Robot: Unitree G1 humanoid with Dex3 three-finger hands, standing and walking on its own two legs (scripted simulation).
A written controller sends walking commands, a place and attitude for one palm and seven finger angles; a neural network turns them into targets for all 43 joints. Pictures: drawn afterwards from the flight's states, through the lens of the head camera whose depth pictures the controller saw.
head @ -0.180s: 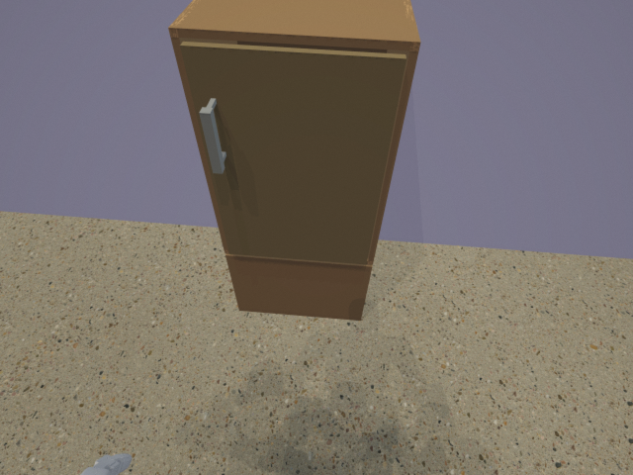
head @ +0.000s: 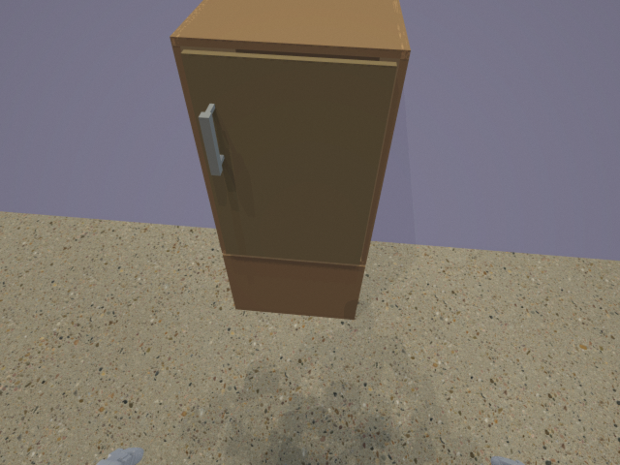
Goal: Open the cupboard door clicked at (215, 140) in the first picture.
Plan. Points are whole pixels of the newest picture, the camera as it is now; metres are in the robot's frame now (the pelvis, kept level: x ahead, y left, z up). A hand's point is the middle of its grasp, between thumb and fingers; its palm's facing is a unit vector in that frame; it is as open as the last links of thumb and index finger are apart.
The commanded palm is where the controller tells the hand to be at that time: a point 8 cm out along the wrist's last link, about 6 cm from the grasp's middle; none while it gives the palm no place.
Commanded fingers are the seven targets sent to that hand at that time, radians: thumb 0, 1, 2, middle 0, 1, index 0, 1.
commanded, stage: stand and wait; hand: left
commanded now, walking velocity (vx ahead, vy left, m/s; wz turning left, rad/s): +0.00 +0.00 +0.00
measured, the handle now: (213, 140) +0.73 +0.25 +0.01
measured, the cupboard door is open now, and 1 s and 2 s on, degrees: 0 0 0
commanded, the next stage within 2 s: look at it before walking up in 0.88 s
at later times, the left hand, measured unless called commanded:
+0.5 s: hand out of the picture +0.05 +0.23 -0.15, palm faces -0.02 -0.94 -0.33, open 7.4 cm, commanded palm none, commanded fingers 0.00 0.90 0.90 -0.20 -0.30 -0.20 -0.30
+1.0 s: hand out of the picture +0.05 +0.21 -0.15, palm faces -0.03 -0.95 -0.31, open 7.4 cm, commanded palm none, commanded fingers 0.00 0.90 0.90 -0.20 -0.30 -0.20 -0.30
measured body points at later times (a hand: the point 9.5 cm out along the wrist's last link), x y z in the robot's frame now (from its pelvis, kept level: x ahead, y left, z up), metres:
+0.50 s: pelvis -0.01 -0.02 +0.01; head -0.01 -0.02 +0.46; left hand +0.05 +0.27 -0.13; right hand +0.06 -0.31 -0.13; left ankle -0.02 +0.09 -0.74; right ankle -0.01 -0.15 -0.74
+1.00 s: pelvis -0.02 -0.03 +0.01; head -0.01 -0.03 +0.46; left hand +0.06 +0.26 -0.13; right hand +0.05 -0.32 -0.13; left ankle -0.02 +0.09 -0.74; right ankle -0.01 -0.15 -0.74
